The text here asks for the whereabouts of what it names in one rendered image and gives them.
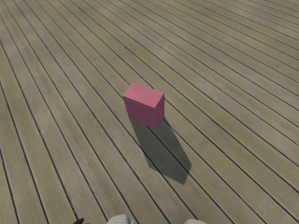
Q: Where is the carton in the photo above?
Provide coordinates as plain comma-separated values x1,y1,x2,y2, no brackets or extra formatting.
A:
122,82,164,130

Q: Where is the left robot thigh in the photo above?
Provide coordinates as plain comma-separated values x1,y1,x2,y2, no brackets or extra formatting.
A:
107,215,135,224

